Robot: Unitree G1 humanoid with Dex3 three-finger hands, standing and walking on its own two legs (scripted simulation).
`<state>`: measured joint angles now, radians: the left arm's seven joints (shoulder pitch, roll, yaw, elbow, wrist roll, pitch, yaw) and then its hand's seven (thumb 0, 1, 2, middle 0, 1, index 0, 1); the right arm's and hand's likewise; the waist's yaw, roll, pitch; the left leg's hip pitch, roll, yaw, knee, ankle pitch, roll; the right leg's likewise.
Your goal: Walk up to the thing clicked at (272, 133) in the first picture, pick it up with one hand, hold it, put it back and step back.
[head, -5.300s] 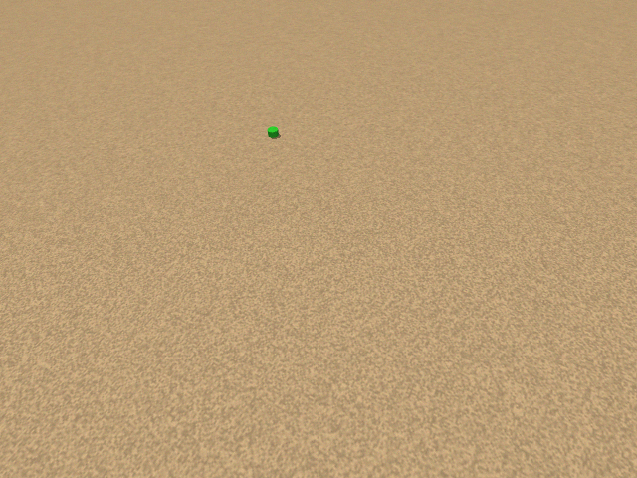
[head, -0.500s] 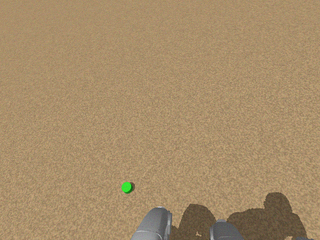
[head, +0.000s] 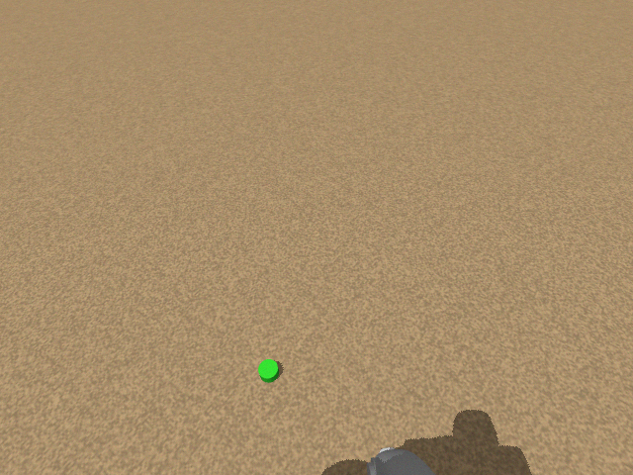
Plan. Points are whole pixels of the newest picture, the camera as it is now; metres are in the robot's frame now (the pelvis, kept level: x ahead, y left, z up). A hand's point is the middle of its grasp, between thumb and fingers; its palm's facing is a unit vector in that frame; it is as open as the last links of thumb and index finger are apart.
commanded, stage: walk up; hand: left
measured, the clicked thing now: (268, 370) +0.53 +0.20 -0.73
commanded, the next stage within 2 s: stand in 1.86 s
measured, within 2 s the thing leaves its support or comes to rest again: neither
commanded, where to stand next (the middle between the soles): +0.13 -0.02 m, yaw -3 degrees
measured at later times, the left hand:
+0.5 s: hand (192, 458) +0.18 +0.20 -0.12, palm faces -0.16 -0.89 -0.42, open 7.4 cm
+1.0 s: hand out of the picture +0.16 +0.22 -0.14, palm faces -0.09 -0.94 -0.34, open 7.4 cm
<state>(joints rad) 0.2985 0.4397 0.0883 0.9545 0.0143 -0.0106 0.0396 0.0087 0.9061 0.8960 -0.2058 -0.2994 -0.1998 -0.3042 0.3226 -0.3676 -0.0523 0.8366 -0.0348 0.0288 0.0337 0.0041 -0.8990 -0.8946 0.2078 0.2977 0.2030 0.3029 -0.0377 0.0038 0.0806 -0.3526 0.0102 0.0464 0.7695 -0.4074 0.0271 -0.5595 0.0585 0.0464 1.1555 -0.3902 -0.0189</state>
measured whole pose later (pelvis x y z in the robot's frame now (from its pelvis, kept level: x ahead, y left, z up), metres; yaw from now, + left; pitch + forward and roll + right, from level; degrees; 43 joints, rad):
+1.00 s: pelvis +0.06 -0.03 +0.02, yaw -5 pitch -1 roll +0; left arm 0.09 0.35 0.01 1.09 -0.01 0.00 -0.01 0.01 0.91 0.90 -0.21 -0.30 -0.20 -0.30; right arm 0.11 -0.37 -0.01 1.06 0.00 -0.01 0.01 0.00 -0.90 -0.90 0.20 0.30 0.20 0.30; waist 0.00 0.00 0.09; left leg -0.30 0.02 -0.01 0.59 -0.27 -0.03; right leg -0.30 -0.04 -0.01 0.61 -0.28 0.02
